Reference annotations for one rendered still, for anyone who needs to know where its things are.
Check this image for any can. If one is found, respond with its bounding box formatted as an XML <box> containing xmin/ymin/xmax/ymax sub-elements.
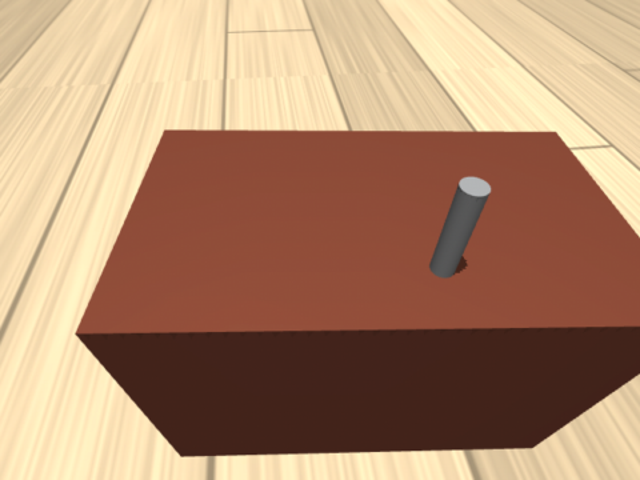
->
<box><xmin>429</xmin><ymin>177</ymin><xmax>491</xmax><ymax>278</ymax></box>

